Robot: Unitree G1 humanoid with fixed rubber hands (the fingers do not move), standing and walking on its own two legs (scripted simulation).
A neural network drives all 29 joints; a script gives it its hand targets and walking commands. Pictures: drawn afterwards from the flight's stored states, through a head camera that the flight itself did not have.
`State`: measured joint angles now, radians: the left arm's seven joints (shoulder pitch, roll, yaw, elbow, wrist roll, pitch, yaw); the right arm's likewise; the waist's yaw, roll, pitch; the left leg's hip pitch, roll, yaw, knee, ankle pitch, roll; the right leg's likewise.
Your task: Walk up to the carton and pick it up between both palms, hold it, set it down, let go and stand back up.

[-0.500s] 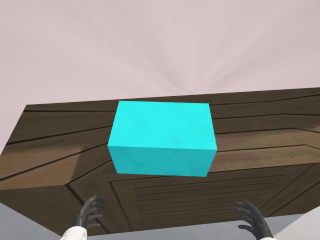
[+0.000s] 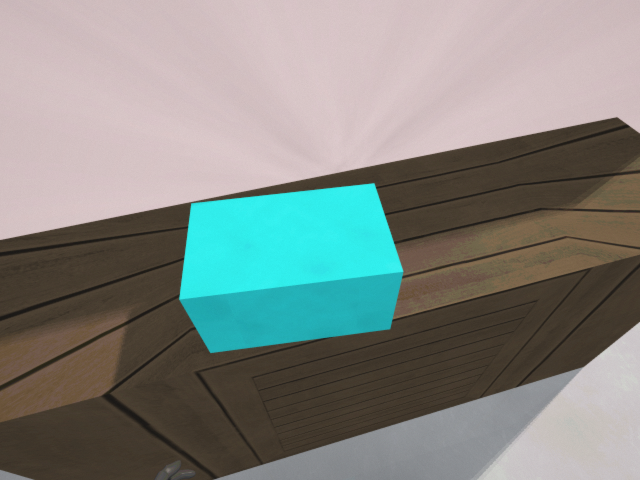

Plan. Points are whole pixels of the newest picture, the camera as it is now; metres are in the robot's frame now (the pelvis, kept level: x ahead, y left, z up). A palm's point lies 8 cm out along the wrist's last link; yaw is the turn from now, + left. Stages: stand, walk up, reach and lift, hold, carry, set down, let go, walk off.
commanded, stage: stand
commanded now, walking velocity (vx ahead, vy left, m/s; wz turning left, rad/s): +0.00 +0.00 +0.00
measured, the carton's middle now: (292, 267) +0.41 +0.06 +0.00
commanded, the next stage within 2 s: none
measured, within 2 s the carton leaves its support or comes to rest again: neither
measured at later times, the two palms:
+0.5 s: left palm out of the picture +0.06 +0.24 -0.12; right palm out of the picture -0.01 -0.24 -0.14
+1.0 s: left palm out of the picture +0.04 +0.23 -0.13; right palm out of the picture -0.03 -0.22 -0.14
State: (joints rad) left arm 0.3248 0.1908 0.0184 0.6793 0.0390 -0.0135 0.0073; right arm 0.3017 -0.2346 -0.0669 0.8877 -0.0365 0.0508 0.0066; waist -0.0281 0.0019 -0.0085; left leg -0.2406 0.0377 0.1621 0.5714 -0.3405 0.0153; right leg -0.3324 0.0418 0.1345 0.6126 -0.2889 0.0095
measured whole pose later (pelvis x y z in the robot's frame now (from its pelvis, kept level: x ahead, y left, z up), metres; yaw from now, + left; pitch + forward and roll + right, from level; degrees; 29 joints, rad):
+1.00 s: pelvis +0.01 +0.01 +0.00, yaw -3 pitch -2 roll +1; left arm 0.29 0.14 0.01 1.01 0.02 0.01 0.05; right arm 0.30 -0.17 -0.05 1.11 -0.02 0.04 -0.03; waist -0.03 0.01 0.03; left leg -0.14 0.03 0.20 0.50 -0.33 0.03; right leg -0.26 0.04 0.17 0.56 -0.27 0.03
